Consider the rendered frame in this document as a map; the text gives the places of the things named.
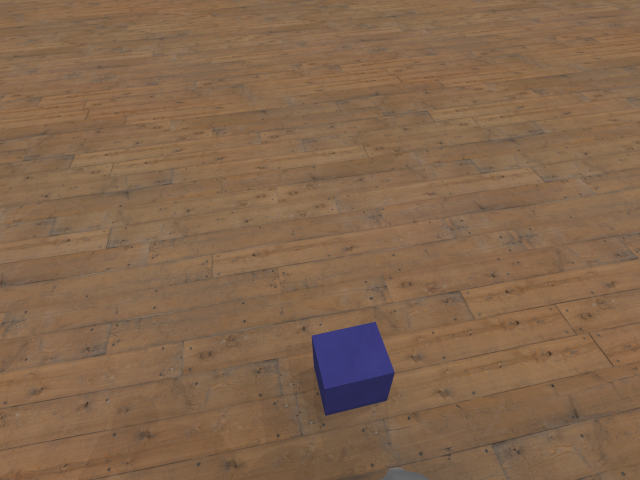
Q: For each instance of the carton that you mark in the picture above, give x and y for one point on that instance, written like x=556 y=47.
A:
x=352 y=367

